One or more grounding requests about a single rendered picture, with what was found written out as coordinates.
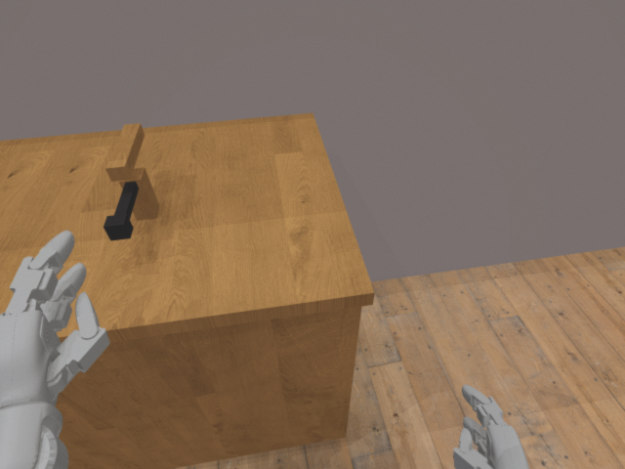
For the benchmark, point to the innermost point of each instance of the counter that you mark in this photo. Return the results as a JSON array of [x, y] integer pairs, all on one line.
[[233, 310]]

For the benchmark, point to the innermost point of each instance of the left robot forearm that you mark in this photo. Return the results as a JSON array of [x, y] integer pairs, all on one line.
[[29, 437]]

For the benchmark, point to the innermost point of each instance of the tap lever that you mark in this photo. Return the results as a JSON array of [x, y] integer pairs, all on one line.
[[119, 226]]

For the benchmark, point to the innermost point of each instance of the robot left hand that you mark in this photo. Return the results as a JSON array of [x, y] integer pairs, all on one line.
[[39, 308]]

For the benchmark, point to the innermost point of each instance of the robot right hand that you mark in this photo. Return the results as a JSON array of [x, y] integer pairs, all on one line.
[[498, 448]]

